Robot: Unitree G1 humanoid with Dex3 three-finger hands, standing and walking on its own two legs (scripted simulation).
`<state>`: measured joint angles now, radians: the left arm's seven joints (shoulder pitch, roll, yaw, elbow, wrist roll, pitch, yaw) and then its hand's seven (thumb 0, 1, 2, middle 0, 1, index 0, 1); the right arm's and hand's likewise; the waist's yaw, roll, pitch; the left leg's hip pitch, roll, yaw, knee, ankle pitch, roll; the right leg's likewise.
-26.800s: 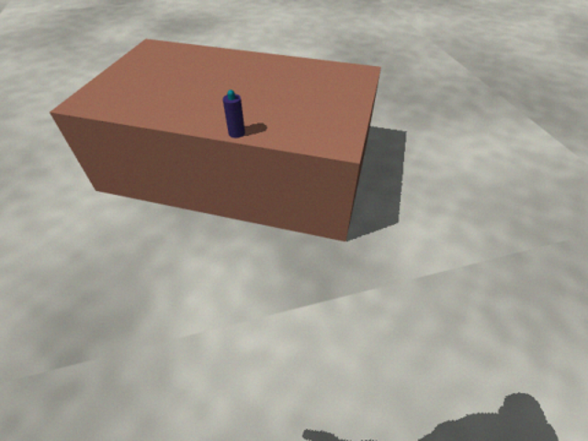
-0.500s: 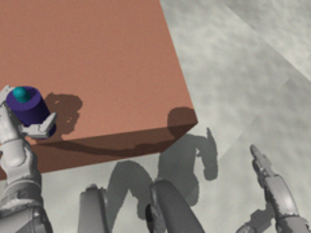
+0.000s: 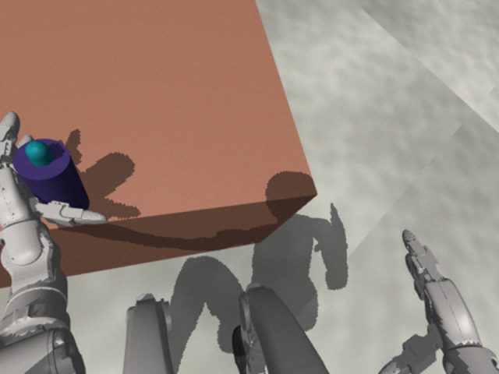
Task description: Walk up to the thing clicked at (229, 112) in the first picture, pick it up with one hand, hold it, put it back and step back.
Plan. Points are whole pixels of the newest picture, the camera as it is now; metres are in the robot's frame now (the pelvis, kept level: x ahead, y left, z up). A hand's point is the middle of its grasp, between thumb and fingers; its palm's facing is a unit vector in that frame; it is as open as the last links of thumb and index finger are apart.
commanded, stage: withdraw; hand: left
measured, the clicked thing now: (54, 179) +0.44 +0.23 -0.04
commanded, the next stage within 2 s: rise in 0.30 s
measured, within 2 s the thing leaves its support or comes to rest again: neither
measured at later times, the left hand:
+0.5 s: hand out of the picture +0.45 +0.33 +0.09, palm faces +0.36 -0.92 -0.14, open 17.7 cm
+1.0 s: hand out of the picture +0.35 +0.38 +0.12, palm faces +0.42 -0.80 -0.43, open 17.0 cm
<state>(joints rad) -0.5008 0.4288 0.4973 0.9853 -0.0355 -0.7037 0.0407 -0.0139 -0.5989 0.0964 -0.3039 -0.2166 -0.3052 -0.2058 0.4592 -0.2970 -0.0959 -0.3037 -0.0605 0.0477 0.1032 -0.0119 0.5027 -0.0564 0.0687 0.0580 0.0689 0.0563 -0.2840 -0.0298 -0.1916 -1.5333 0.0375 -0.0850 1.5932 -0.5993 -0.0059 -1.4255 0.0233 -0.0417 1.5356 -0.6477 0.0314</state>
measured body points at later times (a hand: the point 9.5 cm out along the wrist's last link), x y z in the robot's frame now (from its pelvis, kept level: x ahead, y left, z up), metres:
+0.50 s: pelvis +0.01 +0.00 +0.07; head +0.13 +0.05 +0.50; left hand +0.42 +0.37 +0.10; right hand +0.18 -0.25 +0.10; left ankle +0.05 +0.12 -0.55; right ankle +0.03 -0.14 -0.55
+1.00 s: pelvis +0.04 +0.01 +0.14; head +0.09 +0.03 +0.58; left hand +0.32 +0.41 +0.15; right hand +0.22 -0.21 +0.11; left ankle +0.05 +0.12 -0.55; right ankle +0.03 -0.14 -0.55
